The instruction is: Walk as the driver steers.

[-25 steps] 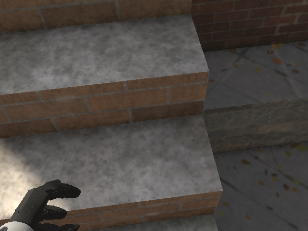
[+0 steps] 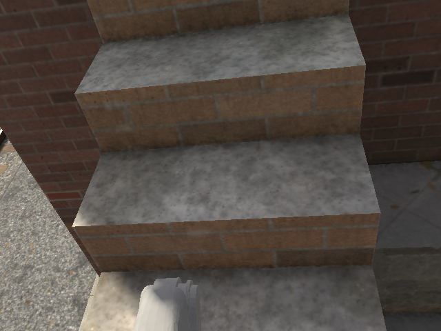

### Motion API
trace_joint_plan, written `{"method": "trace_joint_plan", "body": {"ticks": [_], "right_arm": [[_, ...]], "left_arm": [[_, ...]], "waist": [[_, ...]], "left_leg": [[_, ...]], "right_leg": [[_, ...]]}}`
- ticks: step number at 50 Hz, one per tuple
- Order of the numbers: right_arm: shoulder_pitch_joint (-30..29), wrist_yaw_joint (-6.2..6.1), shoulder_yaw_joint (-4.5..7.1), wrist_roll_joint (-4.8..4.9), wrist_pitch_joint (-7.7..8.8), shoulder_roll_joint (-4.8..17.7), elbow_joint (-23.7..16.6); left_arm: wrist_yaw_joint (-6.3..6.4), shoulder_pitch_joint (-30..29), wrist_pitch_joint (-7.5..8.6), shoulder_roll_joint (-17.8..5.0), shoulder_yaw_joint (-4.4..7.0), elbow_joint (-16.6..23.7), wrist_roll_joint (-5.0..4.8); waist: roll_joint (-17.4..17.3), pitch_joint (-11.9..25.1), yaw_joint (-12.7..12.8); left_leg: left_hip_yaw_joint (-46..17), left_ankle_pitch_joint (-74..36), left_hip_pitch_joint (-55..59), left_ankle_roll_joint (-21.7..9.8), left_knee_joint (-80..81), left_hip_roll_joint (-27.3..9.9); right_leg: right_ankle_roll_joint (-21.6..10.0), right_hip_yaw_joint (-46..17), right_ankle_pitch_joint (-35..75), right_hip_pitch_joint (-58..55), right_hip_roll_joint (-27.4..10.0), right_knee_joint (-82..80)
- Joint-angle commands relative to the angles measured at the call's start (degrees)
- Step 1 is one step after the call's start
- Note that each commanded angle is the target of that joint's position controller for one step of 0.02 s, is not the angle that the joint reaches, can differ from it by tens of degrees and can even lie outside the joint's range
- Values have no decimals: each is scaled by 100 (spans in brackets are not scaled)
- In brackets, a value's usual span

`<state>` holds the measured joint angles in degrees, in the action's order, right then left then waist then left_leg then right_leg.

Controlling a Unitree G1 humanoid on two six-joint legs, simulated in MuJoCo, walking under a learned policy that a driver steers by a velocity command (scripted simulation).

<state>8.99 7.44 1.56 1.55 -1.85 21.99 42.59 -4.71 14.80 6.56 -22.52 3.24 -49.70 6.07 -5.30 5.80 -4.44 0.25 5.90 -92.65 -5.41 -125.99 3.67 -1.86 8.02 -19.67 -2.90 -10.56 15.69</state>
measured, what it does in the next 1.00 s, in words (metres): climbs: left foot 0.19 m higher, then right foot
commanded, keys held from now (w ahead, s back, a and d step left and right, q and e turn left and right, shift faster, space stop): w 1.00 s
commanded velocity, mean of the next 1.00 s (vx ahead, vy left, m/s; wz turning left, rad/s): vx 0.50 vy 0.00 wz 0.01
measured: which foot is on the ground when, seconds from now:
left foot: up 0.00-0.10, down 0.12-0.60, up 0.62-1.00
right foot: down 0.00-0.14, up 0.16-0.56, down 0.58-1.00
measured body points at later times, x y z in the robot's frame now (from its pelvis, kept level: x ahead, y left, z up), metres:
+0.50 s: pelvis +0.11 +0.07 +0.15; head +0.06 +0.09 +0.60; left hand +0.21 +0.32 +0.03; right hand +0.33 -0.09 +0.09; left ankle +0.09 +0.15 -0.56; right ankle +0.15 -0.01 -0.41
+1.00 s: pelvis +0.20 +0.11 +0.18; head +0.19 +0.12 +0.63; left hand +0.25 +0.37 +0.06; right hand +0.39 -0.11 +0.10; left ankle +0.25 +0.24 -0.44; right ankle +0.17 +0.02 -0.56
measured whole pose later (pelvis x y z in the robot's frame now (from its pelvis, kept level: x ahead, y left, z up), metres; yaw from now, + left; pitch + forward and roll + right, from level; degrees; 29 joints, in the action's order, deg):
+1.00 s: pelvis +0.20 +0.11 +0.18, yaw +7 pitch +1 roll +0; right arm 12.1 -0.4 -0.1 3.6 -1.1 13.1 33.3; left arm -0.6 18.0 4.2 -12.9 1.7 -44.4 -0.5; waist 0.1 2.9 0.2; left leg -0.5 7.4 -45.3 2.8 -75.6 -1.4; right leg -3.3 6.1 -18.9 11.5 0.4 29.2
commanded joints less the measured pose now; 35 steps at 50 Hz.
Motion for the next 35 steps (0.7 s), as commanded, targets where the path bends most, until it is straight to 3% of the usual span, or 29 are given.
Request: {"method": "trace_joint_plan", "body": {"ticks": [1,2,3,4,5,6,7,8,9,10,11,12,13,14,15,17,18,20,21,22,24,26,28,29,30,31,32,33,35], "right_arm": [[-2,-1121,10,917,-131,-564,-1073],[536,-1162,39,798,-152,-195,-1061],[620,-1153,66,769,-97,-31,-954],[631,-1164,149,482,-191,58,-1075],[939,-1154,181,268,-269,195,-1156],[936,-1151,184,183,-324,121,-1139],[835,-1081,323,61,-446,419,-1065],[1534,-1128,411,-53,-495,808,-745],[785,-1226,194,-308,-292,503,-978],[9,-1111,-120,-268,-68,-13,-1120],[-20,-948,-185,-301,7,-167,-894],[-441,-901,-204,-412,4,-299,-765],[-899,-876,-301,-421,48,-682,-581],[-806,-850,-425,-402,201,-1140,-431],[-543,-814,-516,-302,372,-1448,-394],[-428,-775,-507,-110,619,-1362,-586],[-597,-671,-467,-79,696,-1149,-705],[-1092,-662,-479,-176,741,-1053,-1054],[-1385,-629,-500,-185,802,-1026,-1184],[-1474,-634,-484,-197,835,-1080,-1229],[-1427,-627,-417,-134,901,-899,-1260],[-846,-725,-434,123,938,-794,-1089],[-710,-943,-521,425,1023,-948,-1250],[-793,-999,-558,525,1036,-1016,-1370],[-870,-960,-628,445,959,-1440,-1465],[-1553,-882,-790,234,963,-2141,-1975],[-862,-738,-565,63,872,-1343,-1968],[-1094,-662,-429,58,759,-733,-1950],[-1281,-681,-445,101,546,-766,-2005]], "left_arm": [[-62,-40,-114,145,-171,-855,-988],[-87,-667,-206,-292,-101,-685,-1062],[67,-134,-194,-1057,148,-698,-1157],[252,-65,-258,-1409,201,-902,-1104],[394,-236,-428,-1636,216,-933,-1045],[579,-387,-567,-1288,102,-935,-1116],[550,103,-546,-753,-45,-771,-812],[356,71,-495,-178,-84,-83,-565],[190,-329,-436,-152,52,470,-460],[177,-1296,-382,288,-22,1304,-658],[255,-1512,-320,645,-200,1564,-794],[338,-977,-295,733,-296,1631,-822],[387,-662,-306,751,-346,1659,-705],[395,-229,-335,806,-398,1536,-621],[435,116,-418,830,-425,1424,-652],[546,532,-648,478,-277,1258,-757],[589,617,-747,217,-149,1177,-780],[615,682,-866,188,-17,1066,-853],[611,960,-958,77,87,922,-869],[620,871,-1017,126,108,958,-852],[654,503,-1008,570,-55,1103,-811],[526,191,-974,787,-148,1111,-724],[314,892,-964,1081,-190,956,-625],[237,1497,-952,1371,-285,727,-583],[90,1538,-859,1585,-424,525,-269],[84,1445,-620,1945,-635,604,-56],[358,611,-560,965,-310,1267,-79],[500,316,-502,768,-259,1547,-227],[505,351,-369,545,-260,1594,-413]], "waist": [[2232,-781,-349],[1846,-382,-1028],[1819,355,-893],[2081,278,-986],[2696,114,-1363],[2507,-477,-1409],[1606,-756,-878],[-404,-111,-693],[-541,194,-352],[-178,-105,-144],[-102,-167,-139],[-374,-144,332],[-482,-729,647],[-232,-909,836],[-22,-700,965],[66,-490,1196],[41,-470,1315],[150,-133,1296],[81,234,1371],[112,86,1359],[72,-461,1248],[-507,-883,1010],[-850,-559,1195],[-410,-550,1462],[772,-401,1388],[1829,-455,921],[1939,45,364],[953,-1,474],[139,-766,553]], "left_leg": [[367,921,3189,138,-34,-105],[700,312,6619,68,2817,-163],[1135,1009,8191,206,3525,340],[1044,2322,7998,197,4312,423],[1024,2826,7846,266,5118,559],[832,3077,7284,169,7144,707],[-346,2102,7677,68,8621,240],[-2717,-214,8758,7,9532,-1254],[-3353,-2786,8295,269,9259,-1303],[-2917,-3648,7578,487,8855,-1342],[-2777,-2532,7063,489,8708,-1278],[-3088,146,6534,-4,8867,-1209],[-2791,1951,5650,-334,8890,-1188],[-2353,2666,5288,-477,8697,-1246],[-1962,2351,5471,-456,8643,-1329],[-1783,1979,5682,-374,9169,-1646],[-1527,1825,5587,-447,9483,-1657],[-1369,1572,5851,-545,9567,-1875],[-980,1271,5897,-410,9672,-1717],[-732,1260,5789,-325,9702,-1657],[-135,867,5939,13,10002,-1412],[81,-799,6680,-163,9870,-1393],[-139,-4349,7748,-584,8906,-1765],[137,-4991,8180,-621,7756,-1514],[254,-1642,7224,-454,6015,-892],[-363,1693,5326,199,4498,385],[-1315,1323,4475,474,3544,267],[-1337,964,3921,637,3262,66],[-1133,716,3319,925,3312,89]], "right_leg": [[-529,819,1572,2068,-646,-2322],[-197,1552,3827,3038,77,-2266],[-434,1186,7101,2393,-112,-1961],[-498,966,9741,1417,-602,-1198],[-622,544,11097,614,-902,-664],[-602,523,10143,-67,-727,582],[-396,75,6802,528,-341,1994],[-13,-593,-388,2058,623,4926],[36,-1483,-1734,3130,1550,7866],[132,-1834,-1815,4057,1908,9397],[21,-1786,-1328,4411,1843,9420],[15,-1722,-932,4741,1846,9465],[42,-1570,-851,4891,1835,9792],[55,-1424,-712,4910,1980,9976],[87,-1573,-422,5081,2012,9901],[275,-1754,529,5190,1877,9219],[354,-1262,1020,4947,2075,8909],[462,-1037,1540,4654,2162,9301],[481,-316,1681,4015,2291,9565],[432,-365,1660,3780,2160,9036],[157,-244,1519,3354,1804,6455],[-286,-66,556,2873,1577,3828],[-871,-168,-194,2338,1305,1999],[-1148,-106,640,2086,1294,514],[-1296,-772,1730,1232,1024,136],[-1271,-2362,5177,873,550,1301],[-1500,-3931,2557,750,-297,431],[-1430,-4074,-205,991,-517,151],[-1262,-3888,-1016,1569,-546,-114]]}}
Velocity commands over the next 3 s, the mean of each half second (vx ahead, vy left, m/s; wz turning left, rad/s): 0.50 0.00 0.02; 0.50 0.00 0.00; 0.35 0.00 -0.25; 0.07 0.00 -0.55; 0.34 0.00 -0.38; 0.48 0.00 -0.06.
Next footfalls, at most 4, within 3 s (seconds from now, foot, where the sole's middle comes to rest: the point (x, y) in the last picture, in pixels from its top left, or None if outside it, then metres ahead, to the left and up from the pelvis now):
0.12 left None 0.13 0.16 -0.59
0.58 right None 0.21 0.02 -0.59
1.12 left None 0.28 0.27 -0.59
1.50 right None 0.43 0.05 -0.40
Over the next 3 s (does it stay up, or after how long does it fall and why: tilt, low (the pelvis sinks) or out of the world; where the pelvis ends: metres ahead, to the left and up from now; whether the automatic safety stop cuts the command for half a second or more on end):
stays up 0.62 0.09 0.49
